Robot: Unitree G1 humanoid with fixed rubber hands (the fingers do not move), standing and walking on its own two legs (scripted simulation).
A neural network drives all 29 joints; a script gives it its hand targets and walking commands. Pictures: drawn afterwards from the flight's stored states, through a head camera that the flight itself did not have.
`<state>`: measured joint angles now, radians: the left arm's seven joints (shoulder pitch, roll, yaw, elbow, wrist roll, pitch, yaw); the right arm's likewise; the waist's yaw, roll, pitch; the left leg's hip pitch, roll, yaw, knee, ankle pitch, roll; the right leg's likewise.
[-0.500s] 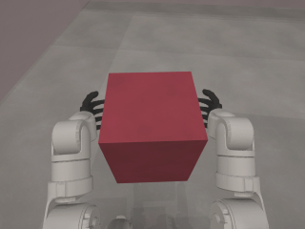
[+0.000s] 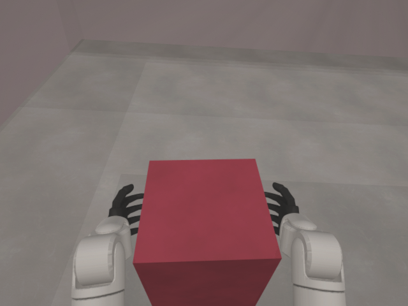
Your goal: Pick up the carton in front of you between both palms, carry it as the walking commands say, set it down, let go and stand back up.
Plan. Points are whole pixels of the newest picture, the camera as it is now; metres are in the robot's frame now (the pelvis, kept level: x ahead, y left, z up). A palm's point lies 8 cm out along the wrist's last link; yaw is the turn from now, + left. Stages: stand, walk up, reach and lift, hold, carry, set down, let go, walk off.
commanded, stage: carry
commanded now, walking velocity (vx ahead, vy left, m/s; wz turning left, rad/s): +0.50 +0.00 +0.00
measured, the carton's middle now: (203, 237) +0.28 -0.01 +0.00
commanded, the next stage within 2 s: none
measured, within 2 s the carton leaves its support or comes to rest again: neither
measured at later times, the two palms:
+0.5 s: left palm (151, 118) +0.55 +0.12 +0.09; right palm (267, 118) +0.57 -0.18 +0.09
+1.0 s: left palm (155, 95) +0.68 +0.12 +0.08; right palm (256, 98) +0.68 -0.18 +0.07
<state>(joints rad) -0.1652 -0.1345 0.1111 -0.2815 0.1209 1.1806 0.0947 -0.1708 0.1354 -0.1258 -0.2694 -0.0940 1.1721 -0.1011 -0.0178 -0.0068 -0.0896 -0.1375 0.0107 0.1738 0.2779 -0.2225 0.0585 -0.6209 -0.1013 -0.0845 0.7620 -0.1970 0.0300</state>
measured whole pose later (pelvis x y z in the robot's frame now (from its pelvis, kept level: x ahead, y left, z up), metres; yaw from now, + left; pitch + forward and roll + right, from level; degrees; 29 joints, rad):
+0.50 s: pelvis +0.29 -0.05 +0.00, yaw +3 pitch +3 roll +1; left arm -0.17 -0.13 0.12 -0.32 0.10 1.20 0.09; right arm -0.18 0.14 -0.11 -0.32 -0.12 1.21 -0.09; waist 0.01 0.02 -0.10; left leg -0.55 0.08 0.11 0.68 -0.20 -0.02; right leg -0.18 -0.04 -0.22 0.34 -0.22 -0.05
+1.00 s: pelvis +0.41 -0.03 -0.02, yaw +0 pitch +5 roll +1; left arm -0.17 -0.13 0.12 -0.34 0.12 1.21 0.08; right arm -0.17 0.14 -0.10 -0.32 -0.12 1.20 -0.09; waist -0.01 -0.01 -0.12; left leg -0.39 0.05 0.22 0.50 -0.18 0.04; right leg -0.09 -0.06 -0.13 0.46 -0.41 0.03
